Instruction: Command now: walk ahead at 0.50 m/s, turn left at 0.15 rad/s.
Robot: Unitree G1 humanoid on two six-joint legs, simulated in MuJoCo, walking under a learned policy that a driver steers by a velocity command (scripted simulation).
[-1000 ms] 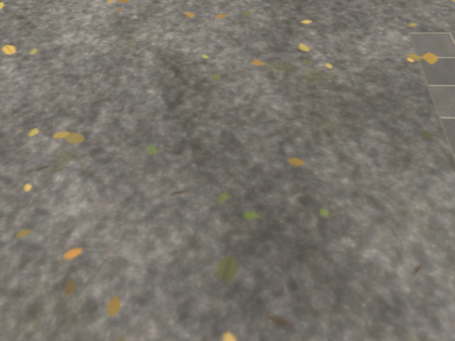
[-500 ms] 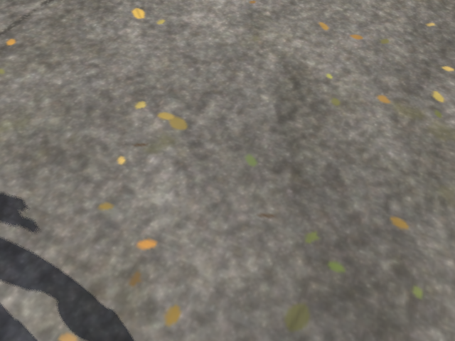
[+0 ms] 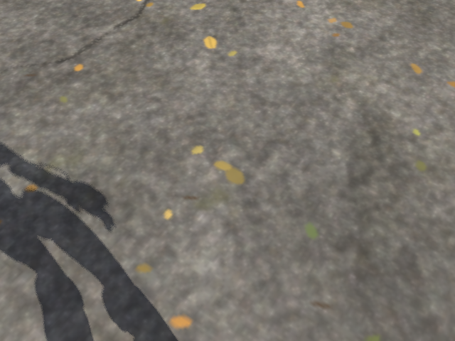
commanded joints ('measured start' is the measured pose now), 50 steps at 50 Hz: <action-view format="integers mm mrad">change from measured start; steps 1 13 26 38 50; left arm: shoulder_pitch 27 187 134 -183 6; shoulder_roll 95 191 97 51 166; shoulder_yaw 20 39 20 -1 55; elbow -38 60 5 -135 -156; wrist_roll -3 -35 -41 -28 -27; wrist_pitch -16 20 52 57 54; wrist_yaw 6 22 30 -20 8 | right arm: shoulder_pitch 1 -348 -111 -9 -108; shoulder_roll -76 -55 -70 -170 -156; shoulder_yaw -23 -1 -31 -63 -41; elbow -74 -168 -42 62 -35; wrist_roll -4 0 -33 -11 -24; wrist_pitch -18 -43 -69 -40 -48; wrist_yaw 3 43 27 1 -13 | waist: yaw -2 89 6 -78 18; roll -111 -95 75 -7 -21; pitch -53 26 -57 66 -146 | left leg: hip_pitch -198 -148 295 456 -244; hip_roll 102 61 262 279 87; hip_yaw -21 57 -84 230 6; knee -63 -645 -1021 -1026 66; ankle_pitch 58 394 297 507 -68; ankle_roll -9 -13 171 129 -68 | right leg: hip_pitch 186 264 -311 -395 271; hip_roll -278 -292 -196 -165 -276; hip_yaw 339 151 138 28 369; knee -262 -266 706 219 -69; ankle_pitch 77 202 -105 174 570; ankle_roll -187 -128 63 28 -244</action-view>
